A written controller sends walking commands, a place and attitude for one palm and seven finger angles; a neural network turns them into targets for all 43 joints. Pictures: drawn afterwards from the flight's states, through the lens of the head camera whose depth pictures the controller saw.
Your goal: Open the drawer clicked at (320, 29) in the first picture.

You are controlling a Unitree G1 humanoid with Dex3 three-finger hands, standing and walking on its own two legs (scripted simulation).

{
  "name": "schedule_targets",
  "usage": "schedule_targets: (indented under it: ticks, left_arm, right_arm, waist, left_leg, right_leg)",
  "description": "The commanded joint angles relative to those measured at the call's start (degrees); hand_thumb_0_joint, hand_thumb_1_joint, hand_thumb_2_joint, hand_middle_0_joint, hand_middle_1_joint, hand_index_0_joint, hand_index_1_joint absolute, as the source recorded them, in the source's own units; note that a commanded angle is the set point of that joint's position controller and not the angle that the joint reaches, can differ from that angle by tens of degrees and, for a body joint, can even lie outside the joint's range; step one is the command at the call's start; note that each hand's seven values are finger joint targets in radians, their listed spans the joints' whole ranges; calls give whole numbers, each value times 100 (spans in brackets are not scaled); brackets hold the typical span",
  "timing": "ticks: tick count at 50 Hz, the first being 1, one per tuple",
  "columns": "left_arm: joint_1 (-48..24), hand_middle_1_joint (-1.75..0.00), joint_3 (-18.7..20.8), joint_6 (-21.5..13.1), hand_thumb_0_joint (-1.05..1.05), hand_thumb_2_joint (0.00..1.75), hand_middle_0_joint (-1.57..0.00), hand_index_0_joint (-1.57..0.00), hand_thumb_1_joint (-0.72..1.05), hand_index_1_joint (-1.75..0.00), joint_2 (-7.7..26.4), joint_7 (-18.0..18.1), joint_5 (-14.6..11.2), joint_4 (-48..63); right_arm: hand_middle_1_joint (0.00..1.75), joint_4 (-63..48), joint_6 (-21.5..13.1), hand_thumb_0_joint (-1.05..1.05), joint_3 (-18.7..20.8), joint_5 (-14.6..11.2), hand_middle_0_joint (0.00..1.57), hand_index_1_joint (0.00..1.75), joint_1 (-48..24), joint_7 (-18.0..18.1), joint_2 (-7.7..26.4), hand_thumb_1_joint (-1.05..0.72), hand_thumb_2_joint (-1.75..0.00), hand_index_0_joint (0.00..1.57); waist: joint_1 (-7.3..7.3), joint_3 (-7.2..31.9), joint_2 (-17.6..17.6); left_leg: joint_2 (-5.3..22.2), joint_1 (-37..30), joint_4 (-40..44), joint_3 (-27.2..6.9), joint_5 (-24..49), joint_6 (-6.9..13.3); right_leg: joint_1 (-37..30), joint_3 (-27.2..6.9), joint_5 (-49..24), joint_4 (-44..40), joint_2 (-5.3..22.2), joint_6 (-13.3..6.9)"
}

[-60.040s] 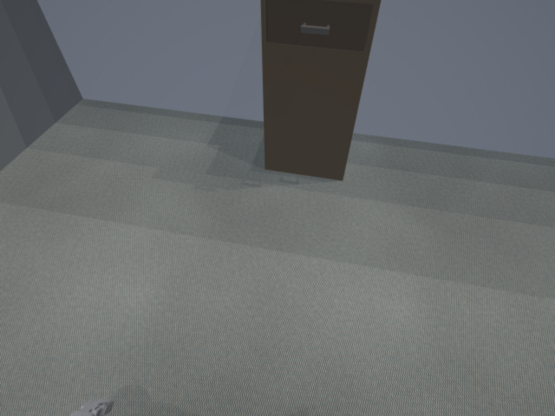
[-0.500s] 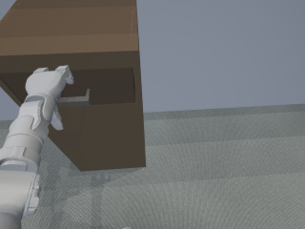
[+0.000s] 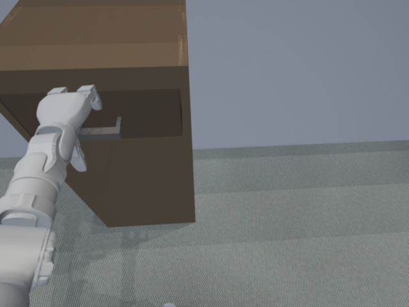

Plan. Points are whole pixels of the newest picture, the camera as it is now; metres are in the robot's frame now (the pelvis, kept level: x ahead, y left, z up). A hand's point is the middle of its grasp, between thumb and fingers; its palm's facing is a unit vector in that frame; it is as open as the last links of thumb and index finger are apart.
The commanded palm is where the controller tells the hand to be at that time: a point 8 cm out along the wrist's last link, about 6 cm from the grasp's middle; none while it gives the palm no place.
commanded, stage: lower the fingers behind the handle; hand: left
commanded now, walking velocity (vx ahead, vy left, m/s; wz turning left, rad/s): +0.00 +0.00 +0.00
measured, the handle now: (99, 127) +0.50 +0.25 +0.02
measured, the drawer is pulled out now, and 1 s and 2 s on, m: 0.00 0.00 0.00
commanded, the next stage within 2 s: lift the fingers back up to retry in 1.48 s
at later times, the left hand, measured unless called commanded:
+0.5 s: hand (86, 138) +0.46 +0.26 +0.04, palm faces -0.04 -0.04 -1.00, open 13.7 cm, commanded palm +0.44 +0.26 +0.09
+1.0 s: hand (86, 142) +0.45 +0.26 +0.03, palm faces -0.04 +0.00 -1.00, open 13.8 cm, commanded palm +0.44 +0.25 +0.06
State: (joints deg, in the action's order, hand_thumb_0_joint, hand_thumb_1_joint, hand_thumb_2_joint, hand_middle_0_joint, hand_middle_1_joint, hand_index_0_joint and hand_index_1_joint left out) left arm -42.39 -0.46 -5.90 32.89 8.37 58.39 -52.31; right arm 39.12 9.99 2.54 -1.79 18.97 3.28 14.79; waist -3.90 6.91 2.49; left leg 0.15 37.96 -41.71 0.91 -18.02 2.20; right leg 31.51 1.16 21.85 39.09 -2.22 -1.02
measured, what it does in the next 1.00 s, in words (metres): stands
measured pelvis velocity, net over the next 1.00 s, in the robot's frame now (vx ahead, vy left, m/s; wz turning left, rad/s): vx -0.01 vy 0.00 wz -0.01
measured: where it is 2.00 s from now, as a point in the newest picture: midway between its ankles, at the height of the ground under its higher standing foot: outside the picture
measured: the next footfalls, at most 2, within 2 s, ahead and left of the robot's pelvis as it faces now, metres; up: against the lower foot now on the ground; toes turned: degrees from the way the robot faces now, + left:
none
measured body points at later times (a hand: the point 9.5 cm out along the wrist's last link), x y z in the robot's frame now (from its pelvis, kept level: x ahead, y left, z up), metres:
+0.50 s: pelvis +0.00 +0.00 -0.01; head +0.08 +0.00 +0.44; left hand +0.45 +0.26 +0.09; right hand +0.02 -0.27 -0.14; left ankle +0.02 +0.09 -0.71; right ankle -0.04 -0.11 -0.71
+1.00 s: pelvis -0.01 +0.00 -0.02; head +0.07 +0.01 +0.42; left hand +0.45 +0.26 +0.08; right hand +0.01 -0.27 -0.14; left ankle +0.02 +0.09 -0.71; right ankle -0.04 -0.11 -0.71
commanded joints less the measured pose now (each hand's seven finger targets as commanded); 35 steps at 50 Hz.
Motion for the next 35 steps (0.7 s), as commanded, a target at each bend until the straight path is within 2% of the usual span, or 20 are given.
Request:
schedule_targets:
  ticks: [1,2,3,6,7,9,11,14,15,17,19,20,22,23,25,26,28,29,34,35]
  left_arm:
    - [-2307,-120,373,49,0,30,-30,-30,-50,-120,1483,165,57,962]
    - [-2160,-120,317,48,0,30,-30,-30,-50,-120,1344,166,27,898]
    - [-2082,-120,411,37,0,30,-30,-30,-50,-120,1414,159,20,814]
    - [-2357,-120,295,-41,0,30,-30,-30,-50,-120,1336,219,44,988]
    - [-2297,-120,419,-70,0,30,-30,-30,-50,-120,1449,255,45,967]
    - [-2557,-120,515,-194,0,30,-30,-30,-50,-120,1591,359,84,1278]
    - [-2584,-120,528,-232,0,30,-30,-30,-50,-120,1519,495,105,1329]
    - [-2400,-120,721,-160,0,30,-30,-30,-50,-120,1662,693,148,1198]
    - [-2234,-120,622,-74,0,30,-30,-30,-50,-120,1490,737,137,1050]
    - [-2329,-120,546,72,0,30,-30,-30,-50,-120,1441,799,173,903]
    - [-2355,-120,650,137,0,30,-30,-30,-50,-120,1632,802,206,888]
    - [-2213,-120,647,176,0,30,-30,-30,-50,-120,1604,779,191,777]
    - [-2224,-120,442,181,0,30,-30,-30,-50,-120,1377,721,178,786]
    - [-2165,-120,495,188,0,30,-30,-30,-50,-120,1419,689,162,647]
    - [-1977,-120,520,233,0,30,-30,-30,-50,-120,1502,650,185,393]
    - [-2097,-120,537,204,0,30,-30,-30,-50,-120,1591,637,229,476]
    - [-1955,-120,366,178,0,30,-30,-30,-50,-120,1296,579,192,427]
    - [-1862,-120,501,177,0,30,-30,-30,-50,-120,1478,591,245,293]
    - [-2052,-120,382,20,0,30,-30,-30,-50,-120,1398,593,233,337]
    - [-1907,-120,284,59,0,30,-30,-30,-50,-120,1238,588,202,144]
  right_arm:
    - [30,-457,-114,0,333,5,20,30,436,54,917,-90,-90,20]
    - [30,-466,-121,0,346,17,20,30,437,33,909,-90,-90,20]
    - [30,-459,-112,0,342,23,20,30,442,36,927,-90,-90,20]
    - [30,-490,-120,0,344,7,20,30,456,44,914,-90,-90,20]
    - [30,-484,-134,0,360,27,20,30,472,51,919,-90,-90,20]
    - [30,-486,-141,0,370,39,20,30,498,57,906,-90,-90,20]
    - [30,-452,-170,0,392,70,20,30,522,48,889,-90,-90,20]
    - [30,-404,-169,0,399,88,20,30,551,34,904,-90,-90,20]
    - [30,-406,-175,0,405,102,20,30,539,15,895,-90,-90,20]
    - [30,-357,-178,0,402,97,20,30,546,-2,915,-90,-90,20]
    - [30,-357,-160,0,388,79,20,30,567,17,932,-90,-90,20]
    - [30,-358,-164,0,390,96,20,30,583,24,933,-90,-90,20]
    - [30,-352,-167,0,392,83,20,30,569,31,914,-90,-90,20]
    - [30,-327,-159,0,377,85,20,30,602,36,924,-90,-90,20]
    - [30,-323,-134,0,357,74,20,30,595,52,945,-90,-90,20]
    - [30,-330,-122,0,344,50,20,30,602,56,946,-90,-90,20]
    - [30,-359,-127,0,353,68,20,30,612,28,921,-90,-90,20]
    - [30,-347,-103,0,354,51,20,30,614,39,934,-90,-90,20]
    - [30,-394,-129,0,351,48,20,30,656,54,929,-90,-90,20]
    - [30,-391,-143,0,352,66,20,30,680,50,929,-90,-90,20]
  waist:
    - [-55,1921,263]
    - [-53,1851,187]
    - [-67,1841,7]
    - [-140,1867,77]
    - [-96,1878,148]
    - [-99,2223,318]
    - [-104,2266,390]
    - [-56,2485,277]
    - [-48,2374,393]
    - [-107,2218,308]
    - [-97,2479,177]
    - [-62,2363,245]
    - [-130,2259,243]
    - [-156,2186,63]
    - [-128,1989,68]
    - [-128,2014,32]
    - [-133,1946,137]
    - [-119,1924,8]
    - [-211,1856,73]
    - [-226,1731,65]
  left_leg:
    - [-98,-1789,275,-33,1848,87]
    - [-93,-1786,265,-41,1821,86]
    - [-90,-1709,241,-41,1838,101]
    - [-94,-1675,218,-50,1648,107]
    - [-87,-1692,197,-69,1657,97]
    - [-94,-1822,128,-101,1802,90]
    - [-87,-1850,47,-117,1914,78]
    - [-78,-1787,-25,-125,2074,65]
    - [-87,-1747,-37,-94,2040,58]
    - [-68,-1659,-38,-81,1945,61]
    - [-74,-1605,-43,-64,1975,78]
    - [-83,-1556,-49,-47,1985,75]
    - [-79,-1566,-36,-32,1858,87]
    - [-69,-1486,-32,-48,1901,92]
    - [-87,-1311,-16,-12,1707,102]
    - [-84,-1255,-4,-27,1687,97]
    - [-85,-1308,-16,-1,1770,94]
    - [-77,-1241,-25,-3,1654,96]
    - [-79,-1135,-87,-40,1394,109]
    - [-88,-1073,-106,-31,1300,104]
  right_leg:
    - [-153,-36,-1773,-445,-162,-115]
    - [-139,-5,-1715,-442,-172,-129]
    - [-210,-25,-1775,-449,-170,-128]
    - [-33,-50,-1643,-420,-166,-98]
    - [-15,-34,-1595,-387,-169,-120]
    - [19,-60,-1656,-310,-179,-109]
    - [128,-36,-1690,-233,-199,-118]
    - [87,-16,-1829,-130,-209,-111]
    - [112,6,-1784,-129,-216,-133]
    - [193,18,-1732,-146,-218,-123]
    - [-4,-34,-1904,-139,-206,-87]
    - [-41,-17,-1931,-133,-207,-115]
    - [35,-24,-1832,-195,-206,-100]
    - [-15,-12,-1893,-202,-206,-108]
    - [24,-37,-1815,-221,-198,-95]
    - [43,-49,-1806,-212,-192,-85]
    - [66,-25,-1835,-213,-197,-117]
    - [117,-44,-1742,-211,-200,-87]
    - [359,-62,-1466,-167,-203,-87]
    - [419,-26,-1373,-161,-208,-98]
